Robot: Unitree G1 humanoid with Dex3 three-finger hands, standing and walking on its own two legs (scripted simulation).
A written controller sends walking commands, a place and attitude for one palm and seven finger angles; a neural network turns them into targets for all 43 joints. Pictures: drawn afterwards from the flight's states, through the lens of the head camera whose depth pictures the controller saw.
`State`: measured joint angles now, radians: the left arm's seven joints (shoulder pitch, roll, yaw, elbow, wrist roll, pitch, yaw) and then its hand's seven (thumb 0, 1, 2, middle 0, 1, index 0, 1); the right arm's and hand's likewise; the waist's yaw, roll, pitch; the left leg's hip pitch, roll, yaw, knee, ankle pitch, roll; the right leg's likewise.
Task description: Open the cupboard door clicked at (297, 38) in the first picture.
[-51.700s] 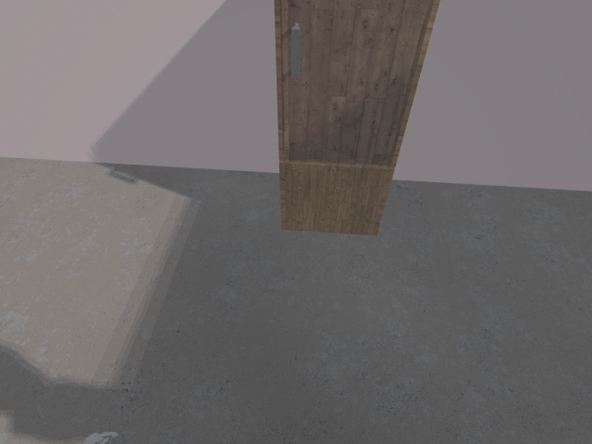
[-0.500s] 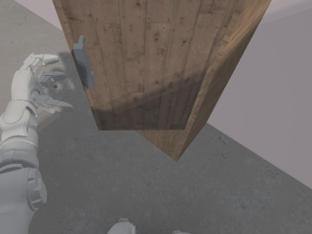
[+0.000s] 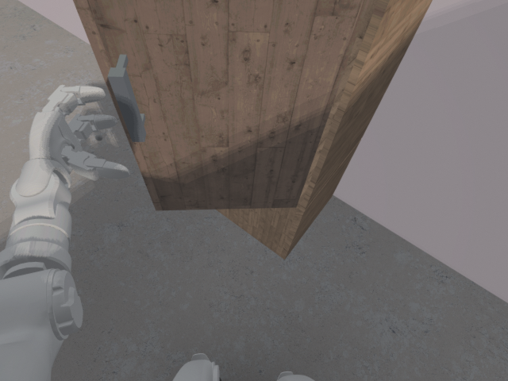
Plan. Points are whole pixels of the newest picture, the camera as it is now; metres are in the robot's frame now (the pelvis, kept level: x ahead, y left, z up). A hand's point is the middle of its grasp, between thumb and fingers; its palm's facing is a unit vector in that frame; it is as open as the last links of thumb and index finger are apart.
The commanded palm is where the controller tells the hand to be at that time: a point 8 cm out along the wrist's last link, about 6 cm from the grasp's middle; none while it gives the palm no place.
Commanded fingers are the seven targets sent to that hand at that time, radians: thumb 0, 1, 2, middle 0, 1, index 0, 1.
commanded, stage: slide the fingers in behind the handle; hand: left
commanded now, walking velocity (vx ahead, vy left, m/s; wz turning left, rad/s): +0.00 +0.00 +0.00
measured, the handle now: (131, 100) +0.54 +0.19 +0.11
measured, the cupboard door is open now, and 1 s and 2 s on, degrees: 41 41 41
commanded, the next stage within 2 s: move the hooked fingers beside the handle in 1.22 s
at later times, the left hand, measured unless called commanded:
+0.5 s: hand (116, 138) +0.46 +0.20 +0.11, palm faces +0.06 -1.00 +0.01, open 14.1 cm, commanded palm +0.43 +0.23 +0.11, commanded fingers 0.00 -0.50 0.30 -0.30 -1.20 -0.30 -1.20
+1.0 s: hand (121, 143) +0.45 +0.19 +0.11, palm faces +0.10 -0.99 +0.00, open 14.6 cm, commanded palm +0.43 +0.21 +0.11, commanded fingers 0.00 -0.50 0.30 -0.30 -1.20 -0.30 -1.20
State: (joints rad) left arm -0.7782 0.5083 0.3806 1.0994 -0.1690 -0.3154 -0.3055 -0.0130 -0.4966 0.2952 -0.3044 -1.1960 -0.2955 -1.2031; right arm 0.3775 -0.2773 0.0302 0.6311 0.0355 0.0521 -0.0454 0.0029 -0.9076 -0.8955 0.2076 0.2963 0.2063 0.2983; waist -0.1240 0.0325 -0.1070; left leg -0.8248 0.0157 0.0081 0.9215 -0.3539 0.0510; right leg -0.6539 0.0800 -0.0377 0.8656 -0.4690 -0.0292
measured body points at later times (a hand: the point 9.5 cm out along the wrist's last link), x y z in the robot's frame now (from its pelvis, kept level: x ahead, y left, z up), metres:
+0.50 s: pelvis +0.01 +0.00 +0.00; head +0.07 +0.01 +0.45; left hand +0.45 +0.25 +0.11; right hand +0.05 -0.27 -0.11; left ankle +0.05 +0.08 -0.69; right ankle -0.03 -0.11 -0.69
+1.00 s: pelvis +0.00 -0.01 +0.00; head +0.06 +0.00 +0.45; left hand +0.44 +0.24 +0.11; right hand +0.06 -0.27 -0.12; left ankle +0.05 +0.08 -0.69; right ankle -0.03 -0.11 -0.69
